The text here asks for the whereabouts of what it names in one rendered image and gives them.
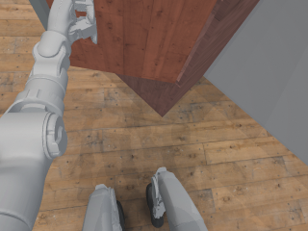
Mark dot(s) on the left robot shin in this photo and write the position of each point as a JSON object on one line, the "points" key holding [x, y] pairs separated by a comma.
{"points": [[115, 217]]}

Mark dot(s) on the robot left forearm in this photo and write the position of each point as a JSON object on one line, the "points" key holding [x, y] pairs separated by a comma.
{"points": [[46, 85]]}

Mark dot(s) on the handle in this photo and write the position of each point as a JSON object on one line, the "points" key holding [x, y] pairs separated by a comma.
{"points": [[42, 10]]}

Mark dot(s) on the robot left upper arm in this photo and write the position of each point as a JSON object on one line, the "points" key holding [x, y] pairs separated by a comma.
{"points": [[29, 142]]}

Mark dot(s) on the cupboard door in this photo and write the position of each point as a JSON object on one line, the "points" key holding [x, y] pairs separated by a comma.
{"points": [[149, 39]]}

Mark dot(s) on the robot left hand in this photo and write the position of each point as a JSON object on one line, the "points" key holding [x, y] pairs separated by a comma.
{"points": [[62, 19]]}

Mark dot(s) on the left robot thigh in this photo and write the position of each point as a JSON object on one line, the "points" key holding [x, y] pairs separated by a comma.
{"points": [[101, 206]]}

